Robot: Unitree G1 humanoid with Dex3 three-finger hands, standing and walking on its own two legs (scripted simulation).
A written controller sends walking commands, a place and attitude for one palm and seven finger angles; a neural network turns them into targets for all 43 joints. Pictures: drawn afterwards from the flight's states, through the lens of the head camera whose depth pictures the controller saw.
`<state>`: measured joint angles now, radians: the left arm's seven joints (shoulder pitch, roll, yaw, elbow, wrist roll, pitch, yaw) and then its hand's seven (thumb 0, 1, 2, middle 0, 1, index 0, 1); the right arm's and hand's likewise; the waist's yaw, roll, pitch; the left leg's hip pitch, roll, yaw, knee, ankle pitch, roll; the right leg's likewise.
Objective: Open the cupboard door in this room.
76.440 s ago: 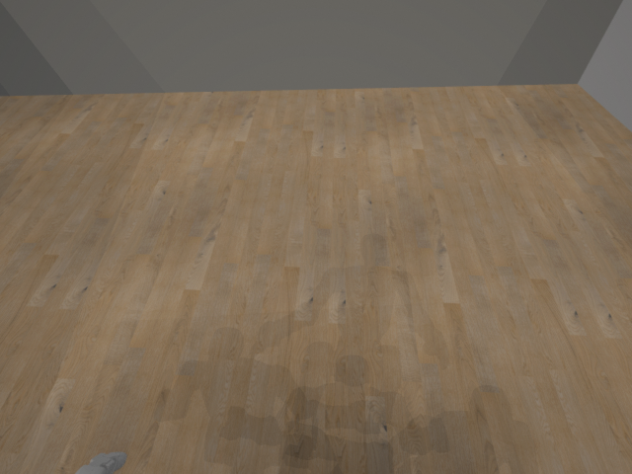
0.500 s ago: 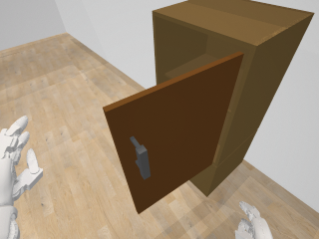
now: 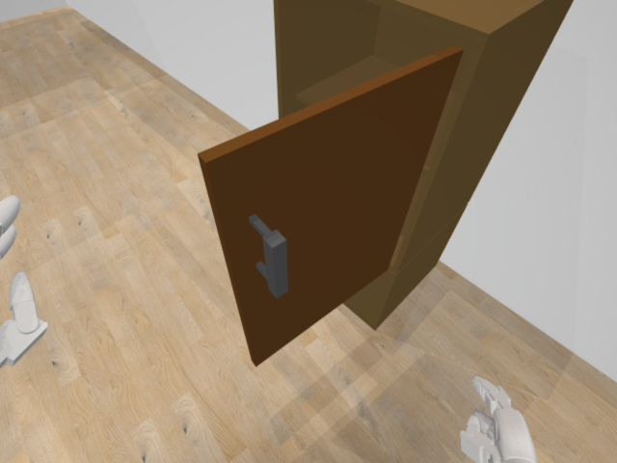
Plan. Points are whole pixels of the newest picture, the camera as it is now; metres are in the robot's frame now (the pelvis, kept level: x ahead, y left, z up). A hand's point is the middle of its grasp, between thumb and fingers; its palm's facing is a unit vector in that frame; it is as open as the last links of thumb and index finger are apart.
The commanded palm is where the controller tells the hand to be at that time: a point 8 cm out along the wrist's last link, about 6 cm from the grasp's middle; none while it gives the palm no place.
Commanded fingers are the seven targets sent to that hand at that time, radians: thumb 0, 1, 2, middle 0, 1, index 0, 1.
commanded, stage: step back with the hand held close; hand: left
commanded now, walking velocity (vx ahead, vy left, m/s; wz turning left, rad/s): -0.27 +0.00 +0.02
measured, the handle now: (267, 256) +0.36 +0.09 +0.05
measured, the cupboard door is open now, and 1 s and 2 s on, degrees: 83 83 83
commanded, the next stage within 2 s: stop stepping back and stand still in 0.64 s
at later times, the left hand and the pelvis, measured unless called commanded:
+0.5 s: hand out of the picture +0.12 +0.27 +0.16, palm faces +0.46 -0.76 -0.46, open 7.4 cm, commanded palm +0.06 +0.31 +0.18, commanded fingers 0.00 0.90 0.90 -0.20 -0.30 -0.20 -0.30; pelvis -0.07 +0.00 -0.01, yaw +3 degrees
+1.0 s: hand out of the picture +0.01 +0.25 +0.17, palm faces +0.37 -0.79 -0.49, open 7.4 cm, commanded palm -0.05 +0.29 +0.18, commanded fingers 0.00 0.90 0.90 -0.20 -0.30 -0.20 -0.30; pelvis -0.19 -0.01 -0.01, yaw +0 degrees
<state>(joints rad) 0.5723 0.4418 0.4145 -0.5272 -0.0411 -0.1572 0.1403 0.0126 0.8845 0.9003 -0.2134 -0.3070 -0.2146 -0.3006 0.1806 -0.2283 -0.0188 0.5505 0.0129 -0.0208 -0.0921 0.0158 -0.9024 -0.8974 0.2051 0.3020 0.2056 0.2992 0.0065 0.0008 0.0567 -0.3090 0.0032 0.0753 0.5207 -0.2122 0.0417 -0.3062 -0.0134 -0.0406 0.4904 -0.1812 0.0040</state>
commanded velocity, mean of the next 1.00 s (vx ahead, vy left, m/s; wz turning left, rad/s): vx -0.18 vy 0.01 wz -0.02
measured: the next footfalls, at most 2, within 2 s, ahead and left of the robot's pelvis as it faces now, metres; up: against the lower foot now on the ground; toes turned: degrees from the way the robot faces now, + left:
right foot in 0.36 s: +0.00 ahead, -0.11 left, +0.00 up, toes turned +6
left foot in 0.60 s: +0.01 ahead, +0.10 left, +0.00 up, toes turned +3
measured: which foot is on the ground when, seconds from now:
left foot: down 0.00-0.46, up 0.48-0.58, down 0.60-0.96, up 0.98-1.00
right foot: down 0.00-0.24, up 0.26-0.34, down 0.36-0.62, up 0.64-0.94, down 0.96-1.00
